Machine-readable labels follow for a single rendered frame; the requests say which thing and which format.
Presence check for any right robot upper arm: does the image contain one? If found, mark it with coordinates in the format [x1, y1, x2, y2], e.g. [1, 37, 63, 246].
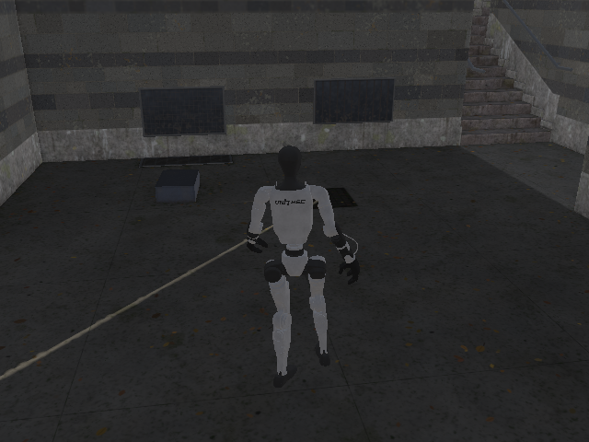
[309, 185, 339, 237]

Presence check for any left robot upper arm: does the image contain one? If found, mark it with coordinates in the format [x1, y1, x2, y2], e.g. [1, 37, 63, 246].
[248, 186, 272, 234]

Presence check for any robot right shin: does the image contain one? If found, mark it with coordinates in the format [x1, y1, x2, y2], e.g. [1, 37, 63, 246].
[313, 296, 328, 354]

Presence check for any robot left forearm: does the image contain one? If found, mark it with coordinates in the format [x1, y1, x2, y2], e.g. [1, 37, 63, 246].
[247, 220, 259, 244]

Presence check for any left robot hand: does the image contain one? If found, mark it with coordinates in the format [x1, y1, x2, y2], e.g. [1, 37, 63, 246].
[247, 238, 268, 253]

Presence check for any robot left foot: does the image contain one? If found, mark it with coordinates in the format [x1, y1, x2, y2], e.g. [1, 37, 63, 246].
[273, 365, 297, 388]

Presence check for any right robot hand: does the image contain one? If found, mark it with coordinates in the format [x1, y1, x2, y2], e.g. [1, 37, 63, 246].
[339, 258, 360, 285]

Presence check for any robot right forearm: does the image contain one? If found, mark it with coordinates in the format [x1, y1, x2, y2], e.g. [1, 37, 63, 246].
[331, 222, 355, 263]

